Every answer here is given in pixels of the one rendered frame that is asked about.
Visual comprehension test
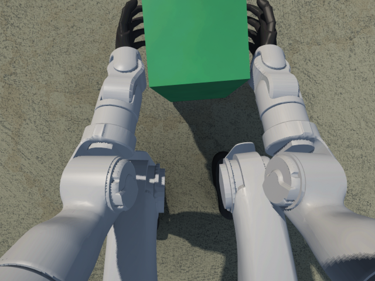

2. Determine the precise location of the robot right hand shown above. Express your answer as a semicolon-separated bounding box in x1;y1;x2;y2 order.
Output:
247;0;277;55

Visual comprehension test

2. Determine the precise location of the left robot upper arm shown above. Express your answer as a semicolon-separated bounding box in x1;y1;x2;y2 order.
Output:
0;156;138;281

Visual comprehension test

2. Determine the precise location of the carton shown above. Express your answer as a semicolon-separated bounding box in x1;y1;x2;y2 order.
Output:
142;0;250;102

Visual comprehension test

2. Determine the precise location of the robot left hand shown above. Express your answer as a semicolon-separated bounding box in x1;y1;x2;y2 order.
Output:
115;0;145;49

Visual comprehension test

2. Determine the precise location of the right robot forearm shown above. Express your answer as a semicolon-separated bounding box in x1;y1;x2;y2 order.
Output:
248;44;347;180

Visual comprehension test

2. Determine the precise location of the right robot foot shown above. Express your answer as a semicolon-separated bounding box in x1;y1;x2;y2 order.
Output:
212;151;233;220

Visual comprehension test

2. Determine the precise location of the right robot upper arm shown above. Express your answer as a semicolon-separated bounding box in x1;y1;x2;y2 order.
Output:
262;152;375;281

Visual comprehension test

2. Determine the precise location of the left robot forearm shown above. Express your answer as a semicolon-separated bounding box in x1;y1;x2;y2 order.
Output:
60;46;146;199

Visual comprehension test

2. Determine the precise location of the right robot thigh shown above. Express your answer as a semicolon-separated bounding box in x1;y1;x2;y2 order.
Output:
219;152;298;281

